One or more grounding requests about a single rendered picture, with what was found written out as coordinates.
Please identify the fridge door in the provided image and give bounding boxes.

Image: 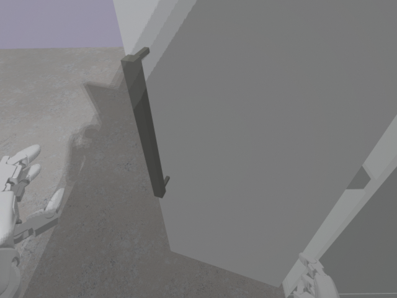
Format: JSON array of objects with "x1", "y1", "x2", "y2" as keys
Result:
[{"x1": 113, "y1": 0, "x2": 397, "y2": 287}]

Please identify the robot right hand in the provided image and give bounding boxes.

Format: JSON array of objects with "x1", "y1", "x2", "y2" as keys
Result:
[{"x1": 293, "y1": 253, "x2": 340, "y2": 298}]

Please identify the handle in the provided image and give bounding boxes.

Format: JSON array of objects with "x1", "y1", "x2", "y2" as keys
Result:
[{"x1": 121, "y1": 47, "x2": 170, "y2": 198}]

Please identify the left robot forearm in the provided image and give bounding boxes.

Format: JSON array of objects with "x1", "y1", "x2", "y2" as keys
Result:
[{"x1": 0, "y1": 248, "x2": 22, "y2": 298}]

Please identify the robot left hand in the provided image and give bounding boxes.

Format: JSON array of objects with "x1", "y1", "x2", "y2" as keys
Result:
[{"x1": 0, "y1": 144, "x2": 65, "y2": 249}]

